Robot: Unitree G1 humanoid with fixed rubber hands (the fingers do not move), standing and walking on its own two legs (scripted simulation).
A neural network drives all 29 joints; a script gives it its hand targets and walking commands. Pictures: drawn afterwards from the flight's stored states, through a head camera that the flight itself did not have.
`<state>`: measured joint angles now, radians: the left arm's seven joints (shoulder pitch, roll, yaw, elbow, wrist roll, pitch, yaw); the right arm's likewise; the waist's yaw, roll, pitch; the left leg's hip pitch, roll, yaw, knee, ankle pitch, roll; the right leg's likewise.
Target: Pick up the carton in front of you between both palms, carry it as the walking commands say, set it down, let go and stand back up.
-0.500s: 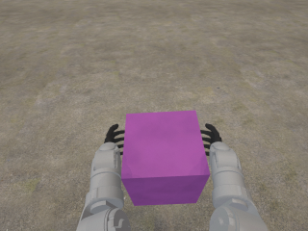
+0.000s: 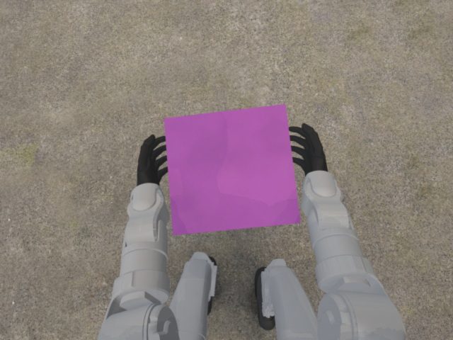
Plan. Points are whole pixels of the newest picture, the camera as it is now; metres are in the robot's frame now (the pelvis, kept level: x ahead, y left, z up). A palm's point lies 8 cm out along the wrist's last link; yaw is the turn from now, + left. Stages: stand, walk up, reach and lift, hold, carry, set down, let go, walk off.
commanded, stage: set down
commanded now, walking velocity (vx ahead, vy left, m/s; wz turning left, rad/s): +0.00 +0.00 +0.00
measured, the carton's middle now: (232, 175) +0.40 +0.03 -0.16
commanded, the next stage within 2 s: none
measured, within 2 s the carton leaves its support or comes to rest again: rests again in 1.90 s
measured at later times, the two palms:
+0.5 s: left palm (167, 181) +0.40 +0.19 -0.22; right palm (290, 162) +0.45 -0.10 -0.22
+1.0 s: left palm (178, 186) +0.42 +0.19 -0.37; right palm (276, 162) +0.50 -0.09 -0.37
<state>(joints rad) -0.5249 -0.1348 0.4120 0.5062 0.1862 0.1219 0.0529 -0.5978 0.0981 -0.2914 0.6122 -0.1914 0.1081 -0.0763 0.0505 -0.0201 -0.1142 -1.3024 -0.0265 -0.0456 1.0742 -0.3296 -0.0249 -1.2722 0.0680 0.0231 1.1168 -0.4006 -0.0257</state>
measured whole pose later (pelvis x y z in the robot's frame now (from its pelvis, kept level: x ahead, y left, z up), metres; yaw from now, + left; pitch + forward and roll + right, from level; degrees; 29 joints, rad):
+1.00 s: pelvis -0.05 +0.00 -0.24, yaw +1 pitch +45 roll +4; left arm -1.10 -0.08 0.60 0.60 0.15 0.26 0.16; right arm -1.37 -0.20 -0.20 1.00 -0.16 0.23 -0.05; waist 0.10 -0.02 0.07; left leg -2.22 -0.03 0.00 1.90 -0.47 -0.05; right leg -2.21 0.10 0.02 1.98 -0.56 -0.02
